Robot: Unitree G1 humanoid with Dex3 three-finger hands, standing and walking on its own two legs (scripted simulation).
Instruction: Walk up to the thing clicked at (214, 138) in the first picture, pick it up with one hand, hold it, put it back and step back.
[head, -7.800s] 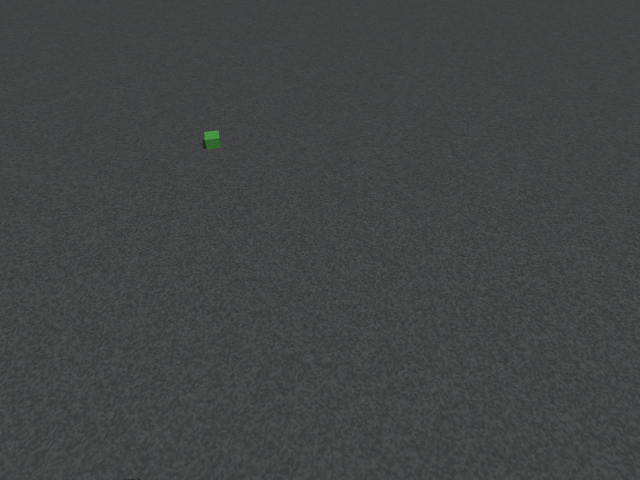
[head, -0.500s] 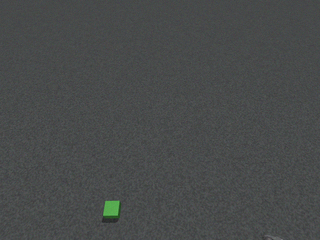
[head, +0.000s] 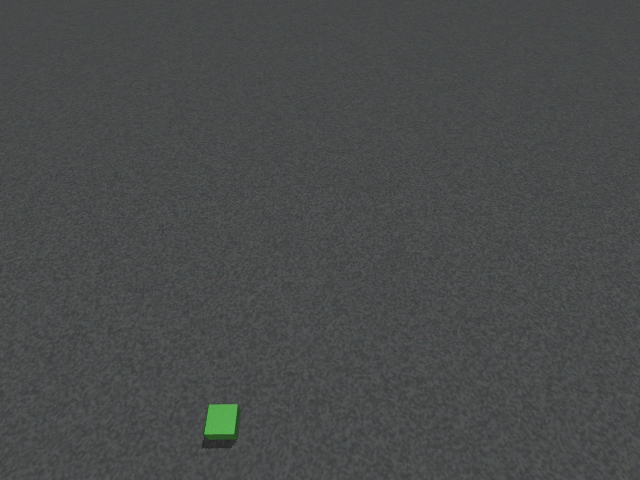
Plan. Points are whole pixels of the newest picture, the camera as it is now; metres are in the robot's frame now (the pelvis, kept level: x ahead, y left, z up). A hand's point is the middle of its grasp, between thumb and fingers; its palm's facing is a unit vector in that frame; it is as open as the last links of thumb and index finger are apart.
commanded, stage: walk up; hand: left
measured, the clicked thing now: (223, 421) +0.40 +0.29 -0.74
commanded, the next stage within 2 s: stand in 1.40 s
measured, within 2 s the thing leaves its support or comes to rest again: neither
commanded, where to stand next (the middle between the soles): +0.05 +0.02 m, yaw -1 degrees
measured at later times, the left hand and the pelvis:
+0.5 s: hand out of the picture +0.07 +0.30 -0.17, palm faces -0.01 -0.94 -0.35, open 7.4 cm; pelvis -0.04 +0.04 -0.01, yaw +2 degrees
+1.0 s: hand out of the picture +0.06 +0.25 -0.14, palm faces +0.00 -0.94 -0.34, open 7.4 cm; pelvis -0.03 +0.00 +0.01, yaw +0 degrees
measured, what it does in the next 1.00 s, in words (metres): steps on the spot: left foot, then right foot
